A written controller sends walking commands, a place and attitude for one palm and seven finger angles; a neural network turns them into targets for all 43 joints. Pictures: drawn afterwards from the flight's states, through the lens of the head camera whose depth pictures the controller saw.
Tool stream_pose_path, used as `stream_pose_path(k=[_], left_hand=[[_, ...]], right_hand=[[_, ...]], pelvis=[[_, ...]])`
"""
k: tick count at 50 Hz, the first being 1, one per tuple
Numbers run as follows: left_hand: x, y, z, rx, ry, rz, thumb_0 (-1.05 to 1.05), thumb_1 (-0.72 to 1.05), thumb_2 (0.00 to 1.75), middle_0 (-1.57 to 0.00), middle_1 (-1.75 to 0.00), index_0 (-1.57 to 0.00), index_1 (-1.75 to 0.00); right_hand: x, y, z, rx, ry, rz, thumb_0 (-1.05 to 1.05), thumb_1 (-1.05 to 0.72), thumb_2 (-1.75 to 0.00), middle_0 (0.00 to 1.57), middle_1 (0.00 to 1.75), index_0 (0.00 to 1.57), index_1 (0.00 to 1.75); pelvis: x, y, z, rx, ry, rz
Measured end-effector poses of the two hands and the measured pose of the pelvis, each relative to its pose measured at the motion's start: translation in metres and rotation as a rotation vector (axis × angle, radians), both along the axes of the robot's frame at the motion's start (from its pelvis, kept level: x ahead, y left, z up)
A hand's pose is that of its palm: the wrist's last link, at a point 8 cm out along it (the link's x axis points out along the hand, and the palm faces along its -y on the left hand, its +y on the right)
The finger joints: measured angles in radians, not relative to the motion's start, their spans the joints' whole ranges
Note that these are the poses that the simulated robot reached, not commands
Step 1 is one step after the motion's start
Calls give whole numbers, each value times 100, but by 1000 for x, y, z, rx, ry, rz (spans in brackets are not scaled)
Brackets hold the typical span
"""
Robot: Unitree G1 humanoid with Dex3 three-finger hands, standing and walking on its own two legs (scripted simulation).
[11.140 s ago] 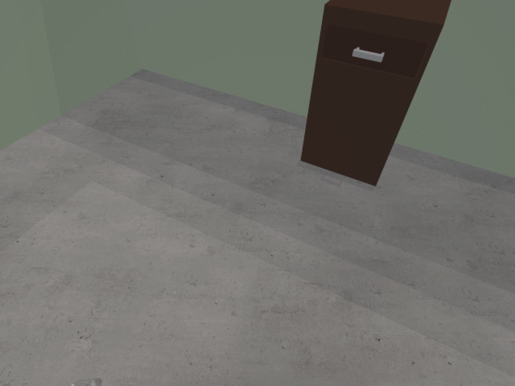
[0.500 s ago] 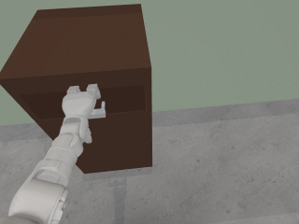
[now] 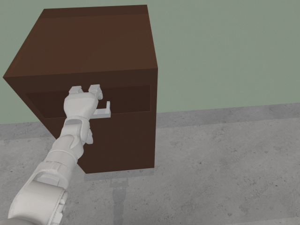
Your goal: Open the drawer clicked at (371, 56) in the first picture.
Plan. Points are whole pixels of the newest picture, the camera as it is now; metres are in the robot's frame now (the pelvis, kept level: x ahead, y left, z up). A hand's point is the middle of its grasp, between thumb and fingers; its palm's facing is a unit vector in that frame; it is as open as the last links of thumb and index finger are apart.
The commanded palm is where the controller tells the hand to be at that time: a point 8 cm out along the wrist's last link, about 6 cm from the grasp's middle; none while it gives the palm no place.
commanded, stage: move the hooked fingers above the handle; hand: left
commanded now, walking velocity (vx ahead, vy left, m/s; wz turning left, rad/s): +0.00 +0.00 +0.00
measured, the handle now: (93, 109) +0.50 +0.20 -0.03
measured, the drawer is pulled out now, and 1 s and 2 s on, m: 0.00 0.00 0.00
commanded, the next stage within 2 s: lower the fingers behind the handle in 0.10 s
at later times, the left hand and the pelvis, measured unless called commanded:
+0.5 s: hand (89, 120) +0.42 +0.19 +0.01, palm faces -0.03 -0.05 -1.00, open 13.9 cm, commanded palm +0.41 +0.19 +0.06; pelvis +0.00 +0.00 +0.00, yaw +0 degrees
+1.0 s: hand (92, 123) +0.44 +0.19 -0.03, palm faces -0.04 -0.03 -1.00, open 13.9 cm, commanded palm +0.42 +0.19 +0.03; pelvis -0.01 +0.00 -0.02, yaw +0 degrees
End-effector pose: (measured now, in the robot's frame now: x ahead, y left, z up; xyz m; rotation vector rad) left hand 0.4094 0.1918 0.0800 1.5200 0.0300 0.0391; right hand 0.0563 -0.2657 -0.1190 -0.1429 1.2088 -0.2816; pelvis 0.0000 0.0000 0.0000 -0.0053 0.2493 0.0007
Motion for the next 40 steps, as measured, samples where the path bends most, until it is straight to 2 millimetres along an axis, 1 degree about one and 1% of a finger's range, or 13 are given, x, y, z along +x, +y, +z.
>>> stream_pose_path(k=[7,14,20,26,31,40], left_hand=[[4,-3,2,9,10,39,0,-49,30,-32,-120,-31,-120],[5,-4,2,4,38,33,0,-49,30,-31,-120,-31,-120],[-1,0,-9,1,57,17,0,-49,30,-31,-120,-31,-120],[-5,0,-20,0,31,2,0,-49,30,-32,-120,-31,-120],[-2,1,-27,13,22,26,0,-49,30,-32,-120,-32,-120],[3,-4,-37,4,50,36,0,-49,30,-32,-120,-31,-120]], right_hand=[[7,6,-1,20,-16,6,0,-91,-89,20,30,21,30],[5,7,0,20,-12,-3,0,-91,-89,20,30,21,30],[-2,2,-1,8,8,-5,0,-91,-89,20,30,21,30],[-8,-4,-7,-4,30,-7,0,-91,-89,20,30,21,30],[-11,-5,-11,-4,40,-10,0,-91,-89,20,30,21,30],[-17,-1,-15,0,44,-22,0,-91,-89,20,30,21,30]], pelvis=[[0,0,1,3,-2,-3],[2,-2,2,4,-9,-7],[2,-4,1,4,1,-6],[1,-5,-5,1,22,-2],[-1,-5,-9,-1,38,1],[-3,-5,-13,-2,55,-5]])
